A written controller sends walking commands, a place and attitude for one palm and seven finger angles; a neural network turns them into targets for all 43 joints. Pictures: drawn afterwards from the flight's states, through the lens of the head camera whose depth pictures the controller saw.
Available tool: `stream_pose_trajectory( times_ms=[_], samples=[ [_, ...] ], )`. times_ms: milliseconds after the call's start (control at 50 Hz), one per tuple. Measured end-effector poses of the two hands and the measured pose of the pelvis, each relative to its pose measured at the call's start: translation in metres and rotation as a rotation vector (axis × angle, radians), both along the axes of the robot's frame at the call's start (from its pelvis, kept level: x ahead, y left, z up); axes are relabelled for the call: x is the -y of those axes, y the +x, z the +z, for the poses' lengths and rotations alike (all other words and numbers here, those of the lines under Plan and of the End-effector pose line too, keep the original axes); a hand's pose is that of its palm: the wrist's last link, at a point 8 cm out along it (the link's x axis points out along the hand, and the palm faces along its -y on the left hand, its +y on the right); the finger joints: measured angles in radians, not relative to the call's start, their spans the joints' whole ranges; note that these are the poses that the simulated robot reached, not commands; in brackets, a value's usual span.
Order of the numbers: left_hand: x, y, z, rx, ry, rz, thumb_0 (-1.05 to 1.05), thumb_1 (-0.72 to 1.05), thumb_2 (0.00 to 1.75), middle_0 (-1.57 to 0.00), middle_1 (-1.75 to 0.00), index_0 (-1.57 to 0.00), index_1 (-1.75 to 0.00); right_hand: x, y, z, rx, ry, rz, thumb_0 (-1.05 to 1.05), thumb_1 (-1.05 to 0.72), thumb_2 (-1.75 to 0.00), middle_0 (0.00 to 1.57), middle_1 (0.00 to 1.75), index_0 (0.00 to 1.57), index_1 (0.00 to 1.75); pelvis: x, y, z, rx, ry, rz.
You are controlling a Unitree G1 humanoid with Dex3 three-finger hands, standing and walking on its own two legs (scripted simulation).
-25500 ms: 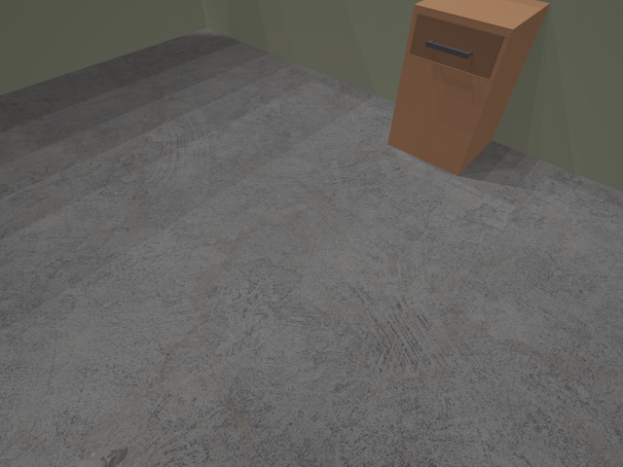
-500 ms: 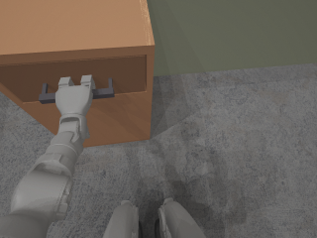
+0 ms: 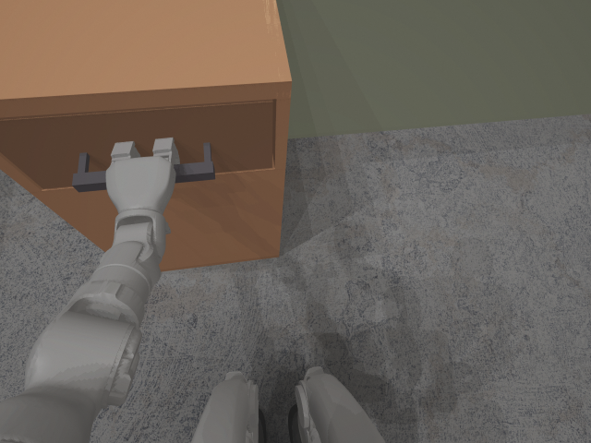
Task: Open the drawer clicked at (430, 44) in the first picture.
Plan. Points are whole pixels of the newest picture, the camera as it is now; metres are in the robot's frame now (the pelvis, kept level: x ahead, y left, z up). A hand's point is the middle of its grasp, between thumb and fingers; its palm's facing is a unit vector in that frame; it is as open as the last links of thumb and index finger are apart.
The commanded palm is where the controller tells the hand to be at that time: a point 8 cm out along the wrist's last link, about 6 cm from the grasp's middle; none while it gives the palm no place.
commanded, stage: close the thumb around the handle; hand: left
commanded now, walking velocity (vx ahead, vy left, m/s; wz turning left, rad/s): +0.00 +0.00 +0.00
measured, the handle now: (146, 165) +0.52 +0.19 -0.04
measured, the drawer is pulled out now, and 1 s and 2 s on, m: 0.00 0.01 0.04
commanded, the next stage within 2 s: pull the drawer open in 0.42 s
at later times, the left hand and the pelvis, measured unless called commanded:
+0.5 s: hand (153, 200) +0.47 +0.18 -0.06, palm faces -0.05 -0.02 -1.00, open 5.4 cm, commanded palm +0.46 +0.17 -0.01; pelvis +0.00 +0.00 +0.00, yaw +0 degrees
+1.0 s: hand (154, 208) +0.46 +0.18 -0.06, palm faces -0.05 -0.05 -1.00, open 5.7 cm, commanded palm +0.42 +0.17 -0.01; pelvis +0.02 +0.00 +0.02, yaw -1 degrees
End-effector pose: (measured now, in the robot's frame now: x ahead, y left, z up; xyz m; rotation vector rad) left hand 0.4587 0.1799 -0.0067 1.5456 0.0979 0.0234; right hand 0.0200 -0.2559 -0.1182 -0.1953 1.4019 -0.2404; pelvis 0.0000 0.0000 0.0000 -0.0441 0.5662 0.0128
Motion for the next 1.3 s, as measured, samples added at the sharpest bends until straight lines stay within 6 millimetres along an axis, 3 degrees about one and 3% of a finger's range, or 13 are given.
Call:
stream_pose_trajectory(
  times_ms=[280,380,800,1300],
  samples=[
    [0.002,-0.001,0.001,0.012,-0.016,0.006,0.00,0.58,0.77,-0.39,-1.32,-0.40,-1.31,0.000,-0.002,0.000,-0.004,0.005,-0.006,0.00,-0.90,-0.90,0.20,0.30,0.20,0.30,0.001,0.000,0.001,0.001,0.004,-0.007],
    [0.000,-0.003,0.001,0.005,0.005,0.009,0.00,0.75,0.84,-0.40,-1.33,-0.41,-1.33,0.001,0.000,0.001,0.005,0.007,-0.002,0.00,-0.90,-0.90,0.20,0.30,0.20,0.30,0.002,0.000,0.001,0.004,0.004,-0.005],
    [-0.001,-0.010,0.003,-0.008,-0.026,-0.002,0.02,0.75,0.78,-0.33,-1.35,-0.41,-1.35,0.001,0.012,0.004,0.009,0.023,-0.013,0.00,-0.90,-0.90,0.20,0.30,0.20,0.30,0.002,0.009,0.009,0.012,0.014,-0.021],
    [-0.001,-0.026,0.004,-0.010,-0.041,-0.018,0.02,0.75,0.78,-0.29,-1.35,-0.36,-1.27,-0.005,0.076,0.020,0.082,0.034,0.022,0.00,-0.90,-0.90,0.20,0.30,0.20,0.30,-0.005,0.037,0.025,0.027,0.016,-0.033]
  ],
)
